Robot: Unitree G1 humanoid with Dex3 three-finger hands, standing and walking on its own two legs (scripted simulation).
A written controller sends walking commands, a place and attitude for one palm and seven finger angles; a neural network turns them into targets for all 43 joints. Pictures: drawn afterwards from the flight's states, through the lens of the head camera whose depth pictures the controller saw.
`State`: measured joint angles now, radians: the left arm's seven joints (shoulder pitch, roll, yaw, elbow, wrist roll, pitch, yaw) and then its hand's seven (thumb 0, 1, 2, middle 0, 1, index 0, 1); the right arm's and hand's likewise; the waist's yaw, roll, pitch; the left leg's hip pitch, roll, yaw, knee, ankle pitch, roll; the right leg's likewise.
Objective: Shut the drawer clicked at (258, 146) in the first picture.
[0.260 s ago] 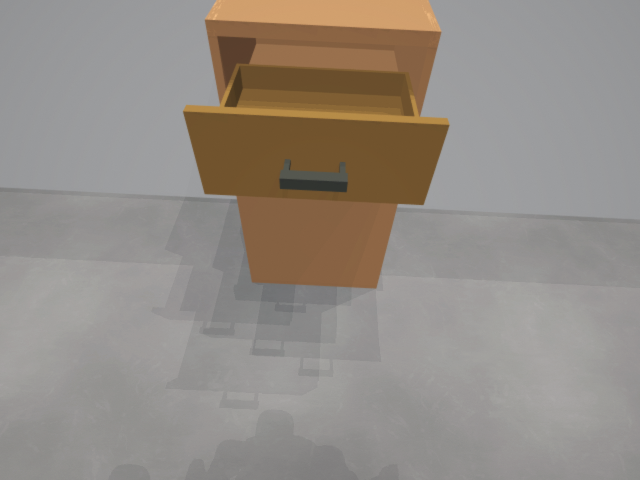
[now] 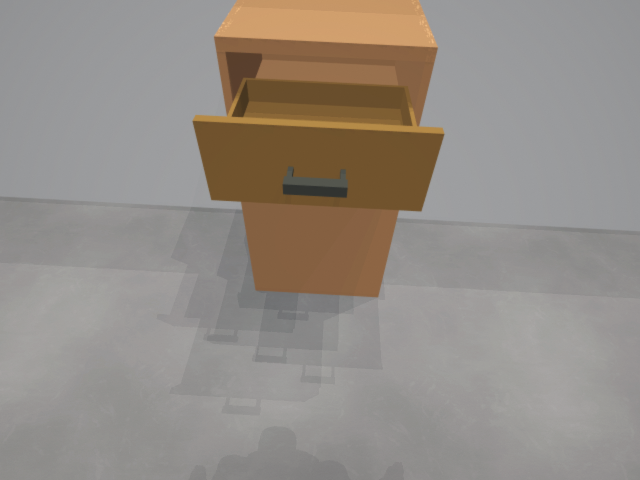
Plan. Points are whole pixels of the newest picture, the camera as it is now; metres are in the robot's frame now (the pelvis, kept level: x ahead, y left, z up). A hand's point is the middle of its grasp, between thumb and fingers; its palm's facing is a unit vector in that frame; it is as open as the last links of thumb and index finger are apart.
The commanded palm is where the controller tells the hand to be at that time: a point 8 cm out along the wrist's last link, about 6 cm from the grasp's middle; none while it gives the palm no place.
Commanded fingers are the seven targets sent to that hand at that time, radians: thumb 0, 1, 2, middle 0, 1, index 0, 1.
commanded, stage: stand and wait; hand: left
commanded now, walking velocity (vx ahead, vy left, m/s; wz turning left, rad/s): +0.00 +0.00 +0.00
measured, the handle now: (316, 179) +0.60 +0.05 +0.04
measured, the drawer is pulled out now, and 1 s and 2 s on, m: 0.28 0.28 0.28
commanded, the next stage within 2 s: look at it before walking up in 0.56 s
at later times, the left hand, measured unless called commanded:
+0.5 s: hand out of the picture +0.04 +0.21 -0.16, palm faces -0.04 -0.95 -0.30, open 7.4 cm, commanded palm none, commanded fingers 0.00 0.90 0.90 -0.20 -0.30 -0.20 -0.30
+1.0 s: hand out of the picture +0.06 +0.21 -0.16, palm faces -0.03 -0.95 -0.30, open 7.4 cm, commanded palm none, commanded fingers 0.00 0.90 0.90 -0.20 -0.30 -0.20 -0.30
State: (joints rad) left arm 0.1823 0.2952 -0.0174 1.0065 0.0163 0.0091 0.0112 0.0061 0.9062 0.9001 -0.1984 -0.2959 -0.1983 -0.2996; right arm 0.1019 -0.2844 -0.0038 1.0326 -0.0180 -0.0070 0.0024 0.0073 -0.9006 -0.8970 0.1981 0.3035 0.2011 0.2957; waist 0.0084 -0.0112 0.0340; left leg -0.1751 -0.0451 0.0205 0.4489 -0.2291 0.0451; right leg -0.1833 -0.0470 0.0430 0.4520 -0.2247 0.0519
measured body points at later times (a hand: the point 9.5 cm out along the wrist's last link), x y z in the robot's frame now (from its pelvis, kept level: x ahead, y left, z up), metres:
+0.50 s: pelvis -0.01 -0.02 +0.00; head +0.00 -0.02 +0.45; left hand +0.05 +0.26 -0.14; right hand +0.04 -0.30 -0.14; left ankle +0.01 +0.09 -0.74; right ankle +0.02 -0.15 -0.74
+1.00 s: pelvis -0.01 -0.02 +0.01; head +0.00 -0.02 +0.46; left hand +0.06 +0.26 -0.14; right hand +0.06 -0.30 -0.13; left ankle +0.01 +0.09 -0.74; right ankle +0.02 -0.15 -0.74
